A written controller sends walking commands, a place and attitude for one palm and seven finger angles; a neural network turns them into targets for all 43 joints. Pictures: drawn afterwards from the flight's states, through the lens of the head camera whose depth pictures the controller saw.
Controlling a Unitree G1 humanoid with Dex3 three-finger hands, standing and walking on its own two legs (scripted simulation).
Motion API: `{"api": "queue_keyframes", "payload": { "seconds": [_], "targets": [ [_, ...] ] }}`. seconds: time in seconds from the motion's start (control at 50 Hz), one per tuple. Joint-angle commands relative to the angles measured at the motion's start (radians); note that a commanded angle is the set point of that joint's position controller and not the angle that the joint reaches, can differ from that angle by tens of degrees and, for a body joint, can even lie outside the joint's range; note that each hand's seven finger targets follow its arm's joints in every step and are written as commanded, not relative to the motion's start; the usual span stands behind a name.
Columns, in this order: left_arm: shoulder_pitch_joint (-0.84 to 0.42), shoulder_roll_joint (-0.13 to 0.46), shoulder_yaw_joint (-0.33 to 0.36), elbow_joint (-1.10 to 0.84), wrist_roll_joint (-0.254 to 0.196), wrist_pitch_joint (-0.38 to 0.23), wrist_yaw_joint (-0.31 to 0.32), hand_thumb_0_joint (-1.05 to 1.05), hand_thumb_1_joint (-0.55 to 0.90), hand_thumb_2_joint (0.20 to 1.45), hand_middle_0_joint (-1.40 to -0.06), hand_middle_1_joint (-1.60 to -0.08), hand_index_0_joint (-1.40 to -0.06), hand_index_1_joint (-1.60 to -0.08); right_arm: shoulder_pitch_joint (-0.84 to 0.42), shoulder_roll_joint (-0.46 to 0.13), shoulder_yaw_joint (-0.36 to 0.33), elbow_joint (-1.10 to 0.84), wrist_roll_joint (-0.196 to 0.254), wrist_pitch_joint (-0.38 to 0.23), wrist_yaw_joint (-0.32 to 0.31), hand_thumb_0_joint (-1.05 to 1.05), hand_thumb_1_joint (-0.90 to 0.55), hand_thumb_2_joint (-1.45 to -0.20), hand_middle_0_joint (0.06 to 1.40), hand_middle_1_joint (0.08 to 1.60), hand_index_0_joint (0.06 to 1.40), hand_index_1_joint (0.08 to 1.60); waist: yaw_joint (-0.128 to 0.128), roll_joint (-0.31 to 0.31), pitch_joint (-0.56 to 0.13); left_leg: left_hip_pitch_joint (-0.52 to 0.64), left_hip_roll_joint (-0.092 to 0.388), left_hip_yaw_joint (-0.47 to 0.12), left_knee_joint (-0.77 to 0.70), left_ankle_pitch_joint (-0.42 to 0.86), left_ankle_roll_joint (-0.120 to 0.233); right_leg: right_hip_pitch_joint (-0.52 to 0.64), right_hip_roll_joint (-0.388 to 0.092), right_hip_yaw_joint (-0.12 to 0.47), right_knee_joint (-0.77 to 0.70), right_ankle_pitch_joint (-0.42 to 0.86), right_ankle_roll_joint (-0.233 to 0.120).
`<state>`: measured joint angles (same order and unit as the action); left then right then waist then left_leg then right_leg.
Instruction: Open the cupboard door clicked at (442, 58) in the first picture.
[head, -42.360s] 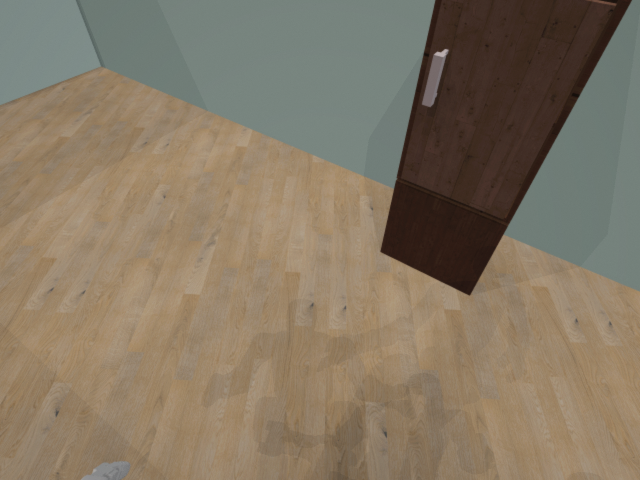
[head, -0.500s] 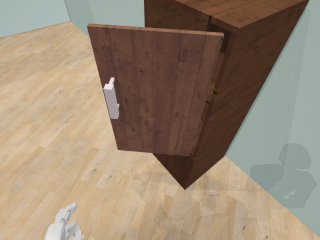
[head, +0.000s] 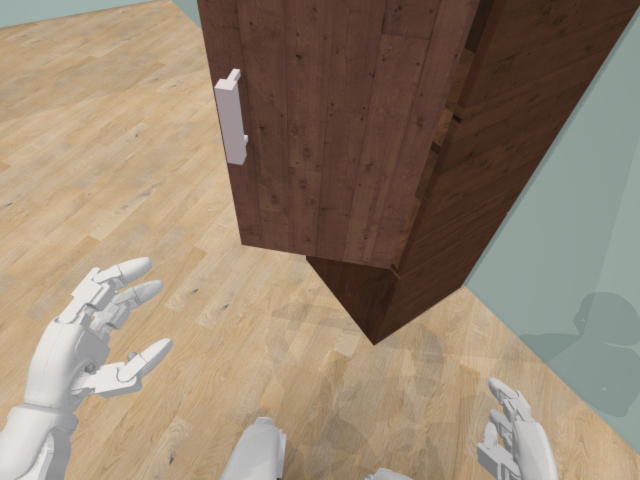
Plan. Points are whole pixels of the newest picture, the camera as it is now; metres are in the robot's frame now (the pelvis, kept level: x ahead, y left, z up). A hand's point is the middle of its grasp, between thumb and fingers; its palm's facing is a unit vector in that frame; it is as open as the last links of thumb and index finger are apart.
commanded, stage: raise the hand with hooked fingers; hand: left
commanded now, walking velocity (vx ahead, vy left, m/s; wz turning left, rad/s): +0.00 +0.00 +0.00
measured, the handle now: (236, 117) +0.60 +0.20 +0.11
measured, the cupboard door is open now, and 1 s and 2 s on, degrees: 46 46 46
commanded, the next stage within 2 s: move the hooked fingers beside the handle in 1.48 s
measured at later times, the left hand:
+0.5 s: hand (110, 295) +0.28 +0.27 +0.09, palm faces -0.09 -0.99 -0.06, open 12.8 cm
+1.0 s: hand (61, 247) +0.30 +0.31 +0.14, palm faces -0.03 -1.00 -0.04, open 14.0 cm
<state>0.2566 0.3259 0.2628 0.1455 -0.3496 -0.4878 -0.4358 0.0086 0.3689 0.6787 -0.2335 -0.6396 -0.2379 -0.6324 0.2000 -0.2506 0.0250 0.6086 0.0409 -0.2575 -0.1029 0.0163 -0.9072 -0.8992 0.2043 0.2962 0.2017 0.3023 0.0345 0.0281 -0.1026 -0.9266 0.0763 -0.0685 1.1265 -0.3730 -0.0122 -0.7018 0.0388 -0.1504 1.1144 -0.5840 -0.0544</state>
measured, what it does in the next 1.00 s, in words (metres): stands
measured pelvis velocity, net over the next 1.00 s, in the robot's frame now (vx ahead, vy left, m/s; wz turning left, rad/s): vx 0.01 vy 0.04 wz -0.02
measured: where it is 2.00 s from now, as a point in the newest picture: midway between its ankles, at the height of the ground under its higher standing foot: outside the picture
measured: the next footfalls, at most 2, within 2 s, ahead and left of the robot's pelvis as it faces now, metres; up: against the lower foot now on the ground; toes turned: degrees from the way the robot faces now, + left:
none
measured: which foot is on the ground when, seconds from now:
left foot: down 0.00-1.00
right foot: down 0.00-1.00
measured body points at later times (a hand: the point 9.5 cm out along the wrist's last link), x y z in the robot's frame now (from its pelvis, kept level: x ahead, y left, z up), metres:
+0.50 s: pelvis +0.03 +0.04 +0.03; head +0.08 +0.06 +0.47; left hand +0.28 +0.33 +0.09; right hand +0.18 -0.22 -0.04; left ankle +0.10 +0.13 -0.65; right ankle -0.01 -0.09 -0.65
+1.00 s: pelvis +0.01 +0.04 +0.05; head +0.04 +0.06 +0.50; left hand +0.30 +0.37 +0.14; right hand +0.16 -0.20 -0.02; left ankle +0.10 +0.13 -0.65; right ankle -0.01 -0.09 -0.65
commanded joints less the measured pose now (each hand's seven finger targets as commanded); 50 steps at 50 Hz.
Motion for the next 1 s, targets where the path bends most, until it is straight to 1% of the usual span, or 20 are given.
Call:
{"api": "queue_keyframes", "payload": {
  "seconds": [0.0,0.02,0.06,0.12,0.16,0.18,0.24,0.3,0.34,0.4,0.42,0.48,0.52,0.58,0.62,0.66,0.72,0.82,0.96,0.98],
  "targets": [
    [-0.187,0.250,0.087,-0.077,-0.004,0.142,-0.063,0.000,0.153,0.580,-0.253,-0.780,-0.253,-0.780,-0.007,-0.158,-0.056,-0.157,0.012,-0.048,-0.028,0.000,-0.900,-0.900,0.200,0.300,0.200,0.300,-0.058,0.031,-0.101,0.213,-0.049,0.038,-0.156,-0.034,0.056,-0.049,-0.047,0.274,-0.409,-0.090,0.056],
    [-0.147,0.283,0.155,-0.049,-0.019,0.176,-0.061,0.000,0.130,0.570,-0.255,-0.795,-0.255,-0.795,-0.009,-0.154,-0.059,-0.164,0.009,-0.043,-0.024,0.000,-0.900,-0.900,0.200,0.300,0.200,0.300,-0.025,0.029,-0.133,0.227,-0.051,0.035,-0.163,0.007,0.054,-0.005,-0.045,0.267,-0.399,-0.032,0.056],
    [-0.096,0.278,0.218,-0.104,-0.054,0.199,-0.043,0.000,0.083,0.550,-0.258,-0.825,-0.258,-0.825,-0.010,-0.136,-0.063,-0.187,0.007,-0.031,-0.013,0.000,-0.900,-0.900,0.200,0.300,0.200,0.300,0.006,0.001,-0.214,0.282,-0.051,0.039,-0.187,0.099,0.051,0.068,-0.049,0.240,-0.376,0.141,0.067],
    [-0.022,0.245,0.272,-0.176,-0.082,0.153,0.014,0.000,0.013,0.520,-0.263,-0.870,-0.263,-0.870,-0.009,-0.109,-0.072,-0.193,-0.002,-0.032,0.009,0.000,-0.900,-0.900,0.200,0.300,0.200,0.300,0.043,0.012,-0.286,0.355,-0.052,0.039,-0.219,0.228,0.044,0.127,-0.029,0.177,-0.311,0.388,0.066],
    [-0.007,0.201,0.244,-0.189,-0.069,0.109,0.041,0.000,-0.033,0.500,-0.267,-0.900,-0.267,-0.900,0.010,-0.107,-0.082,-0.181,-0.004,-0.033,0.025,0.000,-0.900,-0.900,0.200,0.300,0.200,0.300,0.023,0.003,-0.272,0.386,-0.055,0.048,-0.233,0.258,0.042,0.090,-0.014,0.133,-0.284,0.452,0.064],
    [-0.026,0.165,0.200,-0.187,-0.056,0.089,0.045,0.000,-0.057,0.490,-0.268,-0.915,-0.268,-0.915,0.013,-0.111,-0.085,-0.173,-0.004,-0.032,0.030,0.000,-0.900,-0.900,0.200,0.300,0.200,0.300,-0.003,0.002,-0.236,0.392,-0.056,0.047,-0.233,0.251,0.044,0.048,-0.009,0.121,-0.280,0.445,0.067],
    [-0.088,0.144,0.131,-0.120,-0.023,0.076,0.019,0.000,-0.127,0.460,-0.273,-0.960,-0.273,-0.960,0.037,-0.138,-0.090,-0.157,-0.003,-0.030,0.037,0.000,-0.900,-0.900,0.200,0.300,0.200,0.300,-0.046,0.000,-0.164,0.370,-0.054,0.040,-0.230,0.190,0.048,-0.042,0.001,0.109,-0.278,0.342,0.060],
    [-0.135,0.168,0.109,-0.129,-0.020,0.085,-0.028,0.000,-0.197,0.430,-0.278,-1.005,-0.278,-1.005,0.060,-0.161,-0.091,-0.169,0.005,-0.035,0.028,0.000,-0.900,-0.900,0.200,0.300,0.200,0.300,-0.059,0.019,-0.194,0.412,-0.051,0.031,-0.255,0.150,0.052,-0.054,0.001,0.105,-0.297,0.275,0.052],
    [-0.184,0.238,0.154,-0.185,-0.030,0.091,-0.045,0.000,-0.243,0.410,-0.282,-1.035,-0.282,-1.035,0.066,-0.170,-0.089,-0.177,0.006,-0.042,0.021,0.000,-0.900,-0.900,0.200,0.300,0.200,0.300,-0.045,0.049,-0.265,0.466,-0.049,0.025,-0.264,0.175,0.052,-0.026,0.003,0.106,-0.296,0.285,0.044],
    [-0.210,0.281,0.202,-0.279,-0.040,0.078,-0.023,0.000,-0.313,0.380,-0.287,-1.080,-0.287,-1.080,0.061,-0.165,-0.081,-0.184,0.006,-0.050,0.018,0.000,-0.900,-0.900,0.200,0.300,0.200,0.300,-0.023,0.133,-0.330,0.571,-0.040,0.004,-0.295,0.222,0.040,-0.014,0.007,0.086,-0.289,0.294,0.032],
    [-0.222,0.302,0.226,-0.297,-0.043,0.078,-0.008,0.000,-0.337,0.370,-0.288,-1.095,-0.288,-1.095,0.062,-0.165,-0.076,-0.183,0.002,-0.051,0.018,0.000,-0.900,-0.900,0.200,0.300,0.200,0.300,-0.017,0.146,-0.324,0.581,-0.039,-0.006,-0.301,0.237,0.036,-0.004,0.013,0.080,-0.284,0.298,0.025],
    [-0.196,0.260,0.219,-0.234,-0.052,0.096,0.016,0.000,-0.407,0.340,-0.293,-1.140,-0.293,-1.140,0.050,-0.159,-0.068,-0.184,0.005,-0.035,0.020,0.000,-0.900,-0.900,0.200,0.300,0.200,0.300,-0.023,0.117,-0.246,0.568,-0.032,-0.018,-0.342,0.172,0.027,-0.012,0.016,0.066,-0.307,0.263,0.029],
    [-0.215,0.254,0.206,-0.157,-0.045,0.136,0.010,0.000,-0.453,0.320,-0.297,-1.170,-0.297,-1.170,0.050,-0.164,-0.061,-0.187,0.008,-0.021,0.020,0.000,-0.900,-0.900,0.200,0.300,0.200,0.300,-0.028,0.120,-0.178,0.532,-0.036,-0.022,-0.365,0.121,0.027,-0.005,0.020,0.062,-0.325,0.248,0.026],
    [-0.264,0.238,0.164,-0.078,-0.033,0.212,-0.027,0.000,-0.500,0.300,-0.300,-1.200,-0.300,-1.200,0.044,-0.171,-0.056,-0.203,0.016,0.001,0.014,0.000,-0.900,-0.900,0.200,0.300,0.200,0.300,-0.042,0.098,-0.137,0.515,-0.039,-0.015,-0.394,0.054,0.028,-0.007,0.015,0.063,-0.359,0.226,0.034],
    [-0.308,0.245,0.154,-0.048,-0.031,0.248,-0.052,0.000,-0.500,0.300,-0.300,-1.200,-0.300,-1.200,0.045,-0.177,-0.052,-0.214,0.018,0.008,0.010,0.000,-0.900,-0.900,0.200,0.300,0.200,0.300,-0.042,0.079,-0.131,0.516,-0.043,-0.016,-0.402,0.044,0.032,0.008,0.019,0.067,-0.376,0.224,0.031],
    [-0.373,0.266,0.154,-0.070,-0.026,0.257,-0.065,0.000,-0.500,0.300,-0.300,-1.200,-0.300,-1.200,0.038,-0.177,-0.048,-0.223,0.017,0.011,0.007,0.000,-0.900,-0.900,0.200,0.300,0.200,0.300,-0.043,0.106,-0.158,0.550,-0.043,-0.025,-0.416,0.024,0.029,0.008,0.017,0.065,-0.381,0.210,0.030],
    [-0.454,0.329,0.204,-0.103,-0.031,0.230,-0.056,0.000,-0.500,0.300,-0.300,-1.200,-0.300,-1.200,0.033,-0.178,-0.042,-0.221,0.010,0.009,-0.002,0.000,-0.900,-0.900,0.200,0.300,0.200,0.300,-0.042,0.100,-0.171,0.572,-0.045,-0.035,-0.427,-0.004,0.030,0.023,0.023,0.070,-0.392,0.190,0.025],
    [-0.497,0.380,0.258,-0.083,-0.037,0.184,-0.047,0.000,-0.500,0.300,-0.300,-1.200,-0.300,-1.200,0.031,-0.179,-0.035,-0.204,0.008,0.004,-0.006,0.000,-0.900,-0.900,0.200,0.300,0.200,0.300,-0.030,0.141,-0.198,0.616,-0.043,-0.048,-0.455,-0.030,0.022,0.044,0.024,0.073,-0.403,0.176,0.019],
    [-0.523,0.378,0.228,0.044,-0.041,0.259,-0.108,0.000,-0.500,0.300,-0.300,-1.200,-0.300,-1.200,0.034,-0.183,-0.034,-0.195,0.022,0.009,-0.015,0.000,-0.900,-0.900,0.200,0.300,0.200,0.300,-0.036,0.131,-0.151,0.579,-0.053,-0.012,-0.463,-0.024,0.033,0.077,0.015,0.085,-0.454,0.179,0.028],
    [-0.509,0.366,0.220,0.058,-0.046,0.266,-0.117,0.000,-0.500,0.300,-0.300,-1.200,-0.300,-1.200,0.038,-0.181,-0.037,-0.196,0.022,0.008,-0.015,0.000,-0.900,-0.900,0.200,0.300,0.200,0.300,-0.038,0.100,-0.152,0.579,-0.054,-0.010,-0.459,-0.007,0.036,0.078,0.015,0.085,-0.459,0.187,0.029]
  ]
}}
